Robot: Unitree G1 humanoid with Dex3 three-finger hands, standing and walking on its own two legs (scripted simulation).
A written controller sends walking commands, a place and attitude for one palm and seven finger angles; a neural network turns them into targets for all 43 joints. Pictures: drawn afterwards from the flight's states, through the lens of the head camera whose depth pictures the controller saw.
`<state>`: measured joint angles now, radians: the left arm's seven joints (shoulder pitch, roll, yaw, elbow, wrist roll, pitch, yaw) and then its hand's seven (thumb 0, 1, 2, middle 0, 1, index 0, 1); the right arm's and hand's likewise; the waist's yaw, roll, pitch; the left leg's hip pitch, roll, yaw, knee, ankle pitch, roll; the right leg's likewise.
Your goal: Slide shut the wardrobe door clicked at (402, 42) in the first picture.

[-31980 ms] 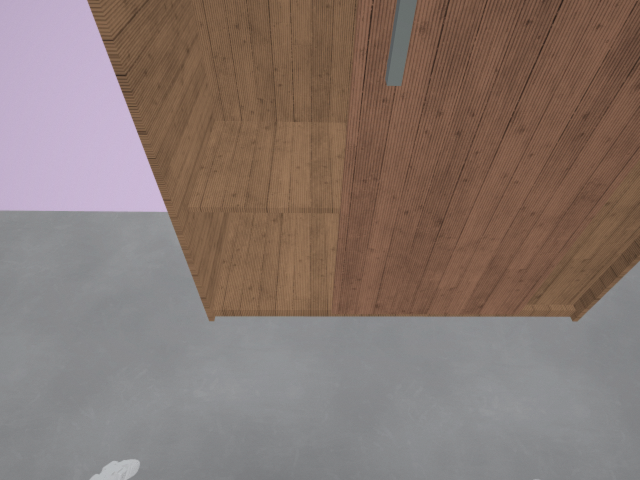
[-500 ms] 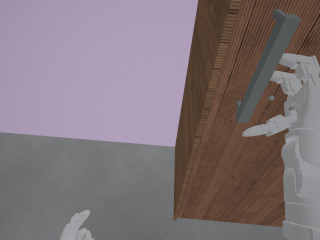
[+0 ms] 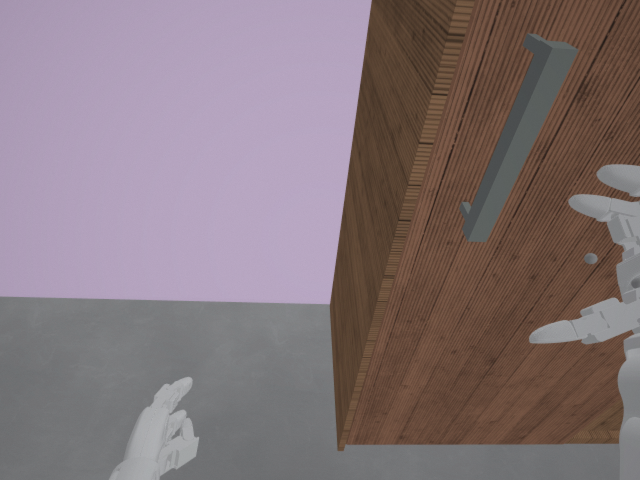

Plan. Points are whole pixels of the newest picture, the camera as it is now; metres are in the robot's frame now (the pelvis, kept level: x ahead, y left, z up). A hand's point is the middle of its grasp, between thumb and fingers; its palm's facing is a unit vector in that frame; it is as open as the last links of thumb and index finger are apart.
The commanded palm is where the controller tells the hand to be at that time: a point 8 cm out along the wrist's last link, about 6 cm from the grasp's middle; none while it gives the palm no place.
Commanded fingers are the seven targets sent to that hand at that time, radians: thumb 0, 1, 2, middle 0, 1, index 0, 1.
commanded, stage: slip the hand off the handle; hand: right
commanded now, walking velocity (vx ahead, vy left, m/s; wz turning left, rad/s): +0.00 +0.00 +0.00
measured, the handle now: (501, 147) +0.41 -0.20 +0.27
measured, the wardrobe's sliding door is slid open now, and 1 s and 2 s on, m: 0.00 0.00 0.00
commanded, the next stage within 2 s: draw the hand back to the body in 0.16 s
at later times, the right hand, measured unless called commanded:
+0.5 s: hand (568, 281) +0.24 -0.22 +0.22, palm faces +0.05 +0.98 -0.18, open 14.7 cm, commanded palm +0.20 -0.27 +0.23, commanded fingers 0.00 0.55 -0.20 0.25 1.15 0.25 1.15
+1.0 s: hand (621, 338) +0.20 -0.27 +0.19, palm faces +0.42 +0.88 -0.24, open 13.4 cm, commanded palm +0.16 -0.30 +0.20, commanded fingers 0.00 -0.07 -0.50 0.23 0.79 0.23 0.79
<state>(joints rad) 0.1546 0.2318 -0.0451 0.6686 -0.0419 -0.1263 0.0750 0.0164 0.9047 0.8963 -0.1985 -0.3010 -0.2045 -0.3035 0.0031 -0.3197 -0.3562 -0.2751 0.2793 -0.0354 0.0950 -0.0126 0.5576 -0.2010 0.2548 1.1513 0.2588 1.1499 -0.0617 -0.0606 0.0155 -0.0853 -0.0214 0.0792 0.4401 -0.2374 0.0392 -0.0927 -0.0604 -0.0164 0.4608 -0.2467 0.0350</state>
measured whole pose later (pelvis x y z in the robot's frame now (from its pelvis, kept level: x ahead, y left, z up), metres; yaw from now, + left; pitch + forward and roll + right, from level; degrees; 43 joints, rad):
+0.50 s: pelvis +0.01 -0.02 +0.00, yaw +1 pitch -7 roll +0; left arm 0.18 0.25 -0.06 0.66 -0.08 -0.14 0.08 0.02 0.90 0.90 -0.20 -0.30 -0.20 -0.30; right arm 0.12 -0.38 -0.33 -0.44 0.33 0.35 0.21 -0.01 0.55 -0.20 0.25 1.15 0.26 1.15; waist -0.06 -0.09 -0.01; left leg -0.07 0.01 0.05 0.43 -0.24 0.01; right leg -0.07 -0.03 -0.05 0.44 -0.26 0.00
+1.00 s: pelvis -0.01 -0.02 +0.00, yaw +0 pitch -7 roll +1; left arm 0.17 0.20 -0.06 0.63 0.00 -0.16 0.05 0.01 0.90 0.90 -0.20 -0.30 -0.21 -0.30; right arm 0.30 -0.32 -0.31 -0.46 0.14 0.06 -0.08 -0.01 0.26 -0.34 0.24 0.98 0.25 0.98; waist -0.08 -0.06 0.05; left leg -0.07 0.00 0.07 0.38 -0.19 0.01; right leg -0.09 -0.04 -0.03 0.44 -0.22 0.01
